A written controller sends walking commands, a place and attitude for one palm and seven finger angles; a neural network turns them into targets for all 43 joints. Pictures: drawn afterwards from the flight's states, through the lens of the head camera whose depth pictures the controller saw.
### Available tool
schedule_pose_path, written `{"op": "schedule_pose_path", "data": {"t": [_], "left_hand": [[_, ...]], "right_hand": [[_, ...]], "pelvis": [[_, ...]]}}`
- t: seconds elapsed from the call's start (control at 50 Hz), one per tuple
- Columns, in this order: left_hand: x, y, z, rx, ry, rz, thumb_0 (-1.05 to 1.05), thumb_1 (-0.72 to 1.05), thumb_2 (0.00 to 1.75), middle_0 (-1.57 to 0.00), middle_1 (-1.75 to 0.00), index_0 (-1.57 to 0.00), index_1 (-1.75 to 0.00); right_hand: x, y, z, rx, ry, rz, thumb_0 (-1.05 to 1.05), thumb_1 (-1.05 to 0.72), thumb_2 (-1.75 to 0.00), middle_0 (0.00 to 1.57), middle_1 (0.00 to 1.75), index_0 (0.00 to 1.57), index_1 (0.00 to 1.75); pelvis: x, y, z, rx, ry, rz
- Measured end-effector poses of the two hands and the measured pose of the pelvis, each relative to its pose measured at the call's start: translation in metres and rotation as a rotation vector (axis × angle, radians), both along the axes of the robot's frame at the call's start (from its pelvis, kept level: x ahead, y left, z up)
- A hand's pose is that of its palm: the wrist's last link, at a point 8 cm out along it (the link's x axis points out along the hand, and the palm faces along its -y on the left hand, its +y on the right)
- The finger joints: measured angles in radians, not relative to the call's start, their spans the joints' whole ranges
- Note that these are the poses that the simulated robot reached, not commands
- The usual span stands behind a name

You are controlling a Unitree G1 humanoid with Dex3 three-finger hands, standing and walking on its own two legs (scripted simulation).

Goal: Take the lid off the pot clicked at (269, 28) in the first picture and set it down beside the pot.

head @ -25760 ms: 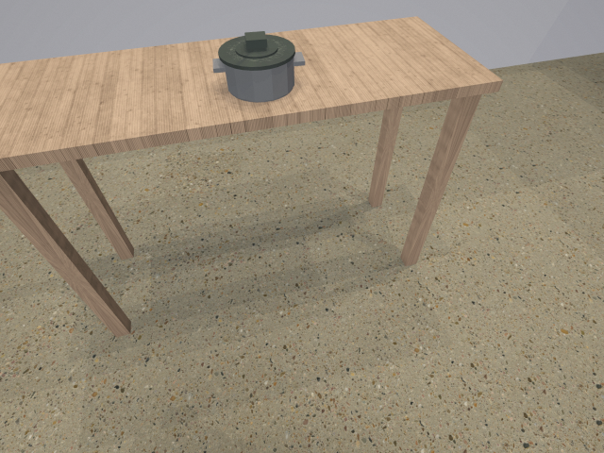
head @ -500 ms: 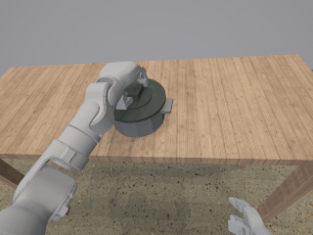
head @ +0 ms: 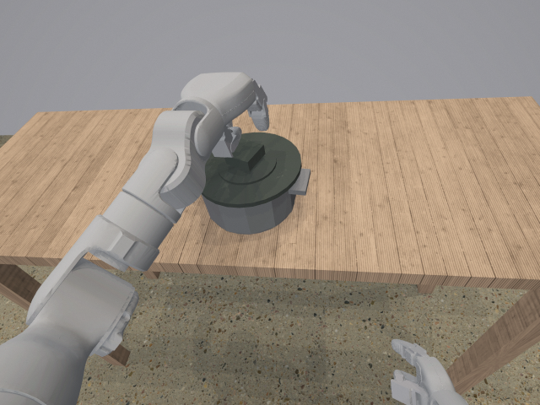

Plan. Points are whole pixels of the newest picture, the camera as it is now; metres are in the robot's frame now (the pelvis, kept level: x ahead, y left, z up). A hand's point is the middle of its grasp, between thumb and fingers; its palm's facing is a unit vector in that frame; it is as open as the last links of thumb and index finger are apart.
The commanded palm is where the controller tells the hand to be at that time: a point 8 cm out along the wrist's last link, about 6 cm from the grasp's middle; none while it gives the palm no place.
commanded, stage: lift the lid straight up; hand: left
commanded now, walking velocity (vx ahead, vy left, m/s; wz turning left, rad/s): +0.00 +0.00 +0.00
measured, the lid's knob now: (244, 154) +0.45 +0.06 +0.15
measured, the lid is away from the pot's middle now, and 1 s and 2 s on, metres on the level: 0.01 0.01 0.01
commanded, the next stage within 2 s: open the fingers wide in 0.16 s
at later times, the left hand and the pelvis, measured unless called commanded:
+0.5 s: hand (227, 121) +0.44 +0.07 +0.22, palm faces -0.08 -0.02 -1.00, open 6.0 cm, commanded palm +0.41 +0.08 +0.29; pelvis +0.00 -0.01 +0.00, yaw -1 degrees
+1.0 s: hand (221, 118) +0.43 +0.07 +0.23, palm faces -0.07 -0.06 -1.00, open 9.2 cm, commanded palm +0.40 +0.08 +0.30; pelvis +0.00 +0.00 +0.00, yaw +0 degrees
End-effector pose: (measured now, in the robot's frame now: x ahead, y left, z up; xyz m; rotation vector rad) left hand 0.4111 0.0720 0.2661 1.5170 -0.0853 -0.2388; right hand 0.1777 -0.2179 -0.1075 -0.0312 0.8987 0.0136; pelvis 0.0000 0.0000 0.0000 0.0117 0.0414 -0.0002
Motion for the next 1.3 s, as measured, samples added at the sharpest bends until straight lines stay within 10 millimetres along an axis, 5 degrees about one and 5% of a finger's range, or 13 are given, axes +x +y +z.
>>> {"op": "schedule_pose_path", "data": {"t": [0.3, 0.4, 0.48, 0.64, 0.78, 0.94, 1.06, 1.22, 1.3], "left_hand": [[0.005, 0.002, 0.025, -0.009, -0.046, 0.022, 0.0, 0.34, 1.35, -1.06, -0.53, -0.99, -0.5], [0.009, 0.006, 0.016, -0.003, -0.026, 0.064, 0.0, 0.32, 1.36, -1.05, -0.51, -0.99, -0.49], [0.009, 0.002, 0.01, 0.007, -0.015, 0.033, 0.0, 0.27, 1.38, -1.03, -0.48, -0.98, -0.46], [0.017, 0.008, 0.027, -0.01, -0.043, 0.078, 0.0, 0.13, 1.42, -1.0, -0.41, -0.95, -0.39], [0.002, 0.0, 0.012, -0.003, -0.014, 0.011, 0.0, 0.0, 1.47, -0.96, -0.33, -0.92, -0.32], [0.004, 0.006, 0.026, -0.01, -0.053, 0.045, 0.0, -0.16, 1.53, -0.92, -0.24, -0.89, -0.23], [0.002, 0.004, 0.013, 0.005, -0.019, 0.039, 0.0, -0.27, 1.57, -0.89, -0.18, -0.87, -0.18], [0.009, 0.004, 0.044, -0.003, -0.095, 0.044, 0.0, -0.33, 1.59, -0.87, -0.15, -0.86, -0.14], [0.009, 0.004, 0.042, -0.02, -0.08, 0.06, 0.0, -0.34, 1.6, -0.87, -0.14, -0.85, -0.14]], "right_hand": [[-0.009, -0.012, 0.002, -0.031, -0.001, -0.026, 0.01, -0.91, -0.9, 0.2, 0.3, 0.19, 0.3], [-0.013, -0.016, 0.001, -0.034, 0.018, -0.029, 0.01, -0.91, -0.9, 0.2, 0.3, 0.19, 0.3], [-0.013, -0.017, 0.0, -0.043, 0.014, -0.034, 0.01, -0.91, -0.9, 0.2, 0.3, 0.19, 0.3], [-0.009, -0.016, -0.001, -0.035, 0.004, -0.038, 0.01, -0.91, -0.9, 0.2, 0.3, 0.19, 0.3], [0.003, -0.013, 0.004, -0.021, -0.019, -0.022, 0.01, -0.91, -0.9, 0.2, 0.3, 0.19, 0.3], [0.014, -0.007, 0.009, -0.025, -0.047, 0.005, 0.01, -0.91, -0.9, 0.2, 0.3, 0.19, 0.3], [0.012, -0.003, 0.009, -0.016, -0.038, 0.009, 0.01, -0.91, -0.9, 0.2, 0.3, 0.19, 0.3], [0.001, -0.003, 0.003, -0.023, -0.022, -0.004, 0.01, -0.91, -0.9, 0.2, 0.3, 0.19, 0.3], [-0.006, -0.005, -0.001, -0.008, 0.01, -0.012, 0.01, -0.91, -0.9, 0.2, 0.3, 0.19, 0.3]], "pelvis": [[-0.003, -0.003, 0.0, 0.002, -0.002, -0.013], [-0.004, -0.004, 0.0, 0.002, 0.005, -0.01], [-0.003, -0.005, 0.0, 0.001, 0.005, -0.01], [0.002, -0.006, 0.0, 0.002, 0.01, -0.015], [0.004, -0.005, 0.0, -0.001, 0.0, -0.01], [0.0, -0.004, 0.0, 0.001, 0.003, -0.006], [-0.002, -0.004, 0.0, 0.0, 0.005, -0.002], [0.0, -0.002, 0.0, 0.0, 0.007, -0.007], [0.001, -0.001, 0.0, 0.0, 0.012, -0.009]]}}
